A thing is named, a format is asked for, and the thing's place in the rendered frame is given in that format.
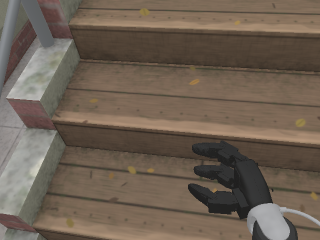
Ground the robot right forearm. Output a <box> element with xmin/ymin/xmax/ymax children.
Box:
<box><xmin>247</xmin><ymin>203</ymin><xmax>298</xmax><ymax>240</ymax></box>

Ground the right robot hand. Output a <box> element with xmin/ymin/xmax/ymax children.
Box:
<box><xmin>188</xmin><ymin>140</ymin><xmax>274</xmax><ymax>220</ymax></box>

